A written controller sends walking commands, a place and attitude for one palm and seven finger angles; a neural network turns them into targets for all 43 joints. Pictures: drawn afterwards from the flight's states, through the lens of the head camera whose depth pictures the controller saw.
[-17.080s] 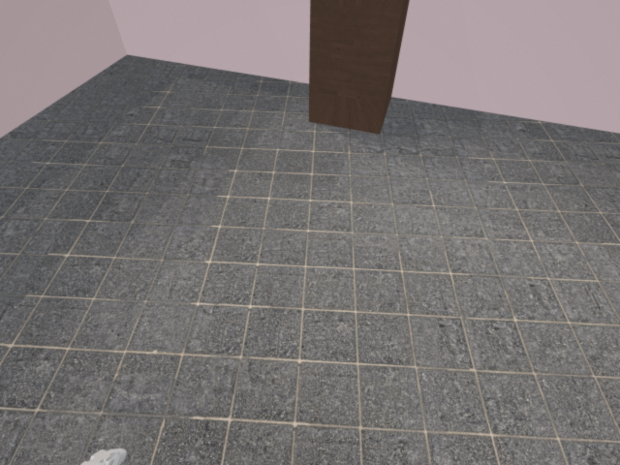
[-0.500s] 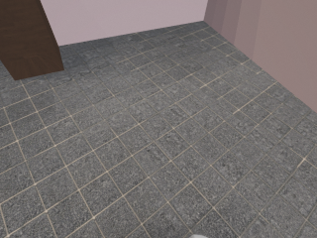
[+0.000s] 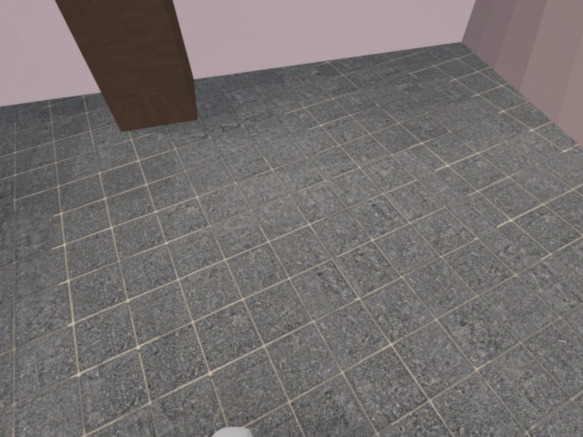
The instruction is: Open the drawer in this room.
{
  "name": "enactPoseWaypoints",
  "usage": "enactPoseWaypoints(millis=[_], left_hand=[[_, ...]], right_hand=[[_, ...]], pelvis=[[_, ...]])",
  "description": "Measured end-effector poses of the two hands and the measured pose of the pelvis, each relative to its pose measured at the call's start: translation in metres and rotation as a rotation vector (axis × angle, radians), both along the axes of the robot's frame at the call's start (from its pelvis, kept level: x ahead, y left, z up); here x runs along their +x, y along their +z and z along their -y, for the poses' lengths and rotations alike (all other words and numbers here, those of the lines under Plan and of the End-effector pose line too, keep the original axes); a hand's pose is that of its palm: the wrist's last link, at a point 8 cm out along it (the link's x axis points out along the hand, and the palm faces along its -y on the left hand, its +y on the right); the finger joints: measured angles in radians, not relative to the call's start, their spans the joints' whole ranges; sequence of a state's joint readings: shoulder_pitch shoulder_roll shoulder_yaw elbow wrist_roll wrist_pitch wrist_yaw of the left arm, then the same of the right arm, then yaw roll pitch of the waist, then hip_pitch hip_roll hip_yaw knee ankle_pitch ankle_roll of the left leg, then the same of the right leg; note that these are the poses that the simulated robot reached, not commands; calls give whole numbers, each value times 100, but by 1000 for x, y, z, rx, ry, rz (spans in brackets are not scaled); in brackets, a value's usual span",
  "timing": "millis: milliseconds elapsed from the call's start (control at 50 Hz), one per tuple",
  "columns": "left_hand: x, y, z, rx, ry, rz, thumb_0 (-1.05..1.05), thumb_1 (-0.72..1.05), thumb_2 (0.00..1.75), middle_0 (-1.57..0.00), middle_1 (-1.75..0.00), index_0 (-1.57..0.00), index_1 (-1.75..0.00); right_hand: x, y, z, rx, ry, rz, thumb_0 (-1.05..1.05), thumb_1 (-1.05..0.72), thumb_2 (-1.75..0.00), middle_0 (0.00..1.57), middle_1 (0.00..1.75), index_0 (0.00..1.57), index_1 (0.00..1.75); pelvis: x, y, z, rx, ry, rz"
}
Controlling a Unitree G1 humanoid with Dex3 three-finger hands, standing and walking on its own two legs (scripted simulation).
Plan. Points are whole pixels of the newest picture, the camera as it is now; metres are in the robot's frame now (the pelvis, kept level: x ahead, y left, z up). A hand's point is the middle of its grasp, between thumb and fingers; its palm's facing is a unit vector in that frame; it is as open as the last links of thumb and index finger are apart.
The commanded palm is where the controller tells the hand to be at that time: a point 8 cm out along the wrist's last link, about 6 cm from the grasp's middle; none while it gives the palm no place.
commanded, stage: stand and wait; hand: left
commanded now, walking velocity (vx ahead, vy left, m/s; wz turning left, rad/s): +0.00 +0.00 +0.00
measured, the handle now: out of the picture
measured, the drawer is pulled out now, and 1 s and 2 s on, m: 0.00 0.00 0.00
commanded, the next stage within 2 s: turn or walk to find it in 1.24 s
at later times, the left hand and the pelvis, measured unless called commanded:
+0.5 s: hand out of the picture -0.02 +0.19 -0.17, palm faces +0.03 -0.98 -0.18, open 7.4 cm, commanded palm none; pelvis -0.01 +0.03 +0.00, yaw +0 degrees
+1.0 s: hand out of the picture -0.02 +0.18 -0.17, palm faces +0.02 -0.99 -0.17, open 7.4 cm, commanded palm none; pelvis -0.01 +0.02 +0.00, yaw -1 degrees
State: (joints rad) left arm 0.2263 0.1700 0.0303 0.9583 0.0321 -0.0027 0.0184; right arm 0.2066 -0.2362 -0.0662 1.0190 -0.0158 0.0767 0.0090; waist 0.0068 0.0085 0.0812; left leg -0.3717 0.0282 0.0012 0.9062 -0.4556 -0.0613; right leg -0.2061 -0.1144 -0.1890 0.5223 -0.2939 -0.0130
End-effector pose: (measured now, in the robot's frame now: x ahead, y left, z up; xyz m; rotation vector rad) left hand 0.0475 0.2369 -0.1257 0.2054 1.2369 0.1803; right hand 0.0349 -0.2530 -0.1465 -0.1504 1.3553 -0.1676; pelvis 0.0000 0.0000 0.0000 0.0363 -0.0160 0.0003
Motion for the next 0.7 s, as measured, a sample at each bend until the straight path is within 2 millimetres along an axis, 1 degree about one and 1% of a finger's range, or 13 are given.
enactPoseWaypoints(millis=[60, 120, 180, 260, 340, 400, 480, 520, 580, 700], left_hand=[[-26, -11, -15, -12, 40, -56, 0, 91, 89, -20, -30, -20, -30], [-51, -27, -32, -28, 82, -118, 0, 91, 89, -20, -30, -20, -30], [-68, -30, -40, -34, 97, -179, 0, 91, 89, -20, -30, -20, -30], [-76, -25, -40, -48, 100, -195, 1, 91, 90, -19, -30, -20, -29], [-74, -22, -30, -52, 81, -174, 1, 91, 90, -19, -30, -20, -29], [-73, -22, -19, -50, 67, -159, 0, 91, 90, -19, -30, -20, -29], [-72, -18, -4, -74, 48, -153, 0, 91, 90, -19, -30, -20, -29], [-71, -19, 2, -86, 38, -155, 0, 91, 90, -19, -30, -20, -29], [-71, -19, 5, -91, 34, -167, 1, 92, 90, -20, -30, -20, -30], [-70, -18, 8, -91, 36, -171, 1, 92, 89, -20, -30, -20, -30]], right_hand=[[19, 3, -14, -17, 43, 38, 1, -91, -90, 19, 30, 20, 30], [36, 4, -31, -34, 76, 98, 1, -91, -90, 19, 30, 20, 30], [45, 12, -49, -31, 92, 139, 1, -91, -90, 19, 30, 20, 30], [48, 15, -66, -11, 97, 159, 1, -91, -90, 20, 30, 20, 30], [44, 9, -67, 14, 83, 165, 0, -92, -90, 20, 30, 20, 30], [35, 1, -63, 31, 53, 158, 0, -92, -90, 20, 30, 20, 30], [15, 1, -52, 23, 25, 121, -1, -94, -90, 20, 30, 20, 30], [0, 2, -48, 16, 16, 88, 0, -93, -90, 20, 30, 20, 30], [-27, 2, -45, 10, 2, 22, 0, -93, -90, 20, 30, 20, 30], [-79, 2, -49, 22, -29, -116, 0, -92, -90, 19, 30, 20, 30]], pelvis=[[-2, -4, -11, -15, 8, -2], [-3, -11, -23, -33, 12, 3], [-4, -8, -29, -25, -2, 17], [-6, -2, -34, -30, 5, 24], [-10, -2, -33, -17, -1, 27], [-12, -5, -29, -14, -2, 38], [-12, -1, -26, -24, -1, 32], [-12, 0, -24, -25, -5, 28], [-12, 2, -21, -29, -7, 24], [-12, 4, -17, -33, -7, 21]])
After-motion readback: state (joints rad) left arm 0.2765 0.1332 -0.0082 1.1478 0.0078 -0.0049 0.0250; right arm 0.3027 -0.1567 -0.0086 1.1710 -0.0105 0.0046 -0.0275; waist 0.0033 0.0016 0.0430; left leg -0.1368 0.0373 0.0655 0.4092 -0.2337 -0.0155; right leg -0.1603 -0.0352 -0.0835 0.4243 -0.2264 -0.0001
